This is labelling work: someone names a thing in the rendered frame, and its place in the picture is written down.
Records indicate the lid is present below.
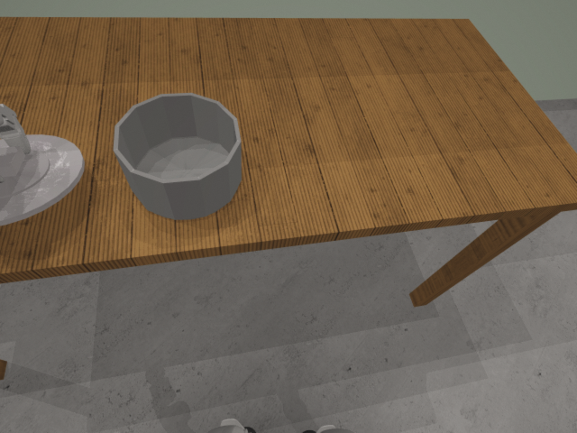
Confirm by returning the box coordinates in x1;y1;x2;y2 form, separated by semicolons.
0;134;85;226

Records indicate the left robot shin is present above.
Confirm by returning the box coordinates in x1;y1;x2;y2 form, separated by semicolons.
220;419;245;429

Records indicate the knob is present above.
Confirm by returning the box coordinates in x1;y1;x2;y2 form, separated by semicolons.
0;146;25;177

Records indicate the table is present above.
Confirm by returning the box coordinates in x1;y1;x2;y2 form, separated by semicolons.
0;17;577;380

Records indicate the robot left hand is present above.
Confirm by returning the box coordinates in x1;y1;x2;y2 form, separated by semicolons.
0;104;31;183

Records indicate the pot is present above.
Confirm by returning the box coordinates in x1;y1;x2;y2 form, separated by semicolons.
114;93;242;220

